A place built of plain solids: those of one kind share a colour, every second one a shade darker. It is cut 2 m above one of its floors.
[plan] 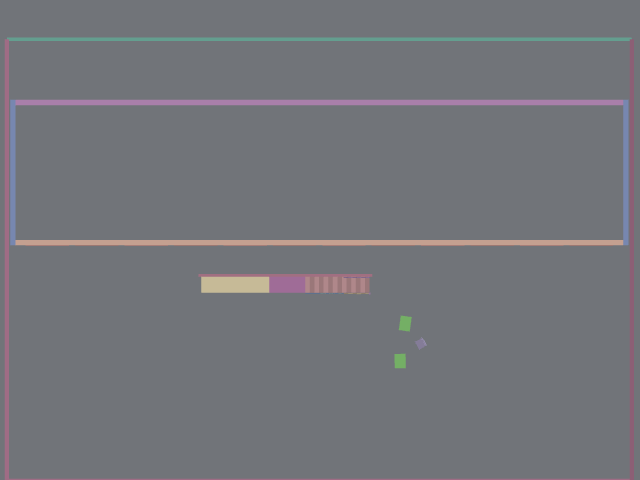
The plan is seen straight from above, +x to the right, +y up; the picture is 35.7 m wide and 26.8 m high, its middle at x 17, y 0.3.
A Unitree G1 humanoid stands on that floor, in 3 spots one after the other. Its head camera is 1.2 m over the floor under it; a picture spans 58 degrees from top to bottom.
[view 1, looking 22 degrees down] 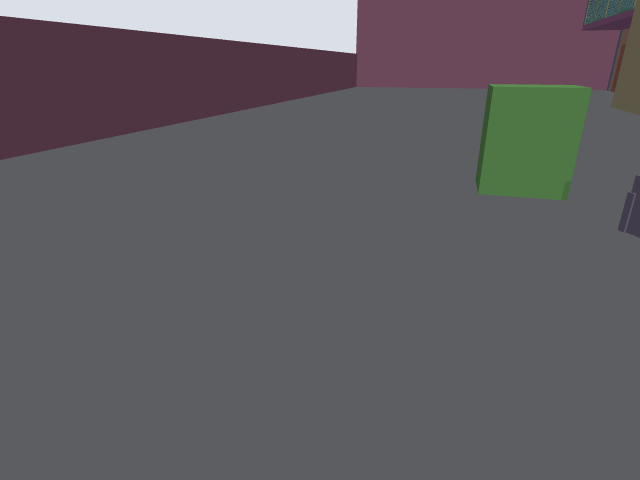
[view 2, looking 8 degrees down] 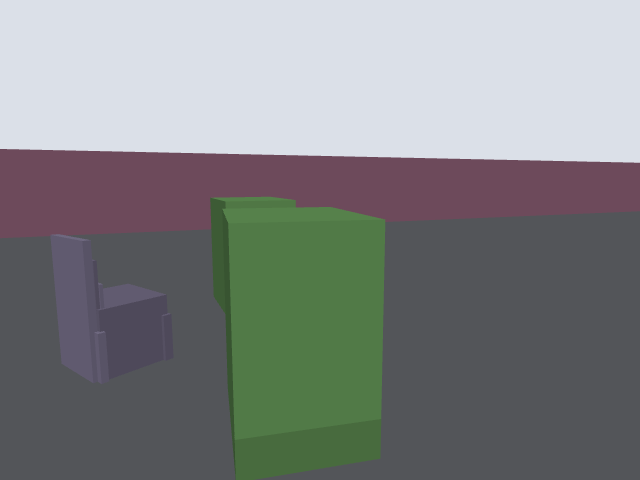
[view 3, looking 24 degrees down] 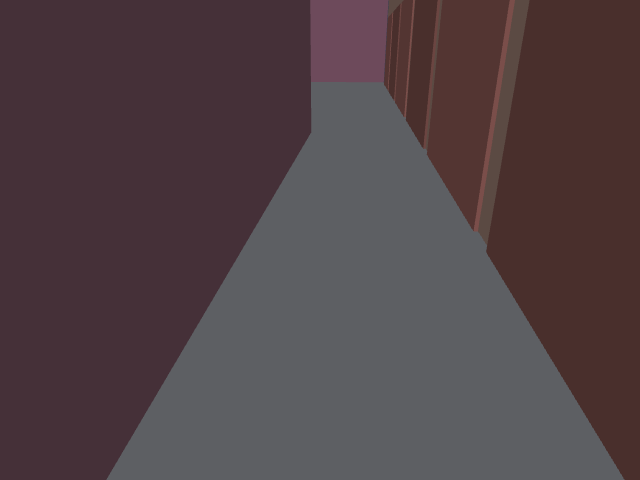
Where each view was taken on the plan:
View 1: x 26.27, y -7.15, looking -163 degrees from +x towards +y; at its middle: ground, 3.20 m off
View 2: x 22.40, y -2.41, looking -112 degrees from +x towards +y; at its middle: foot_bin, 1.68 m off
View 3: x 16.97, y -0.87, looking -175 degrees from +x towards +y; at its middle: ground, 2.95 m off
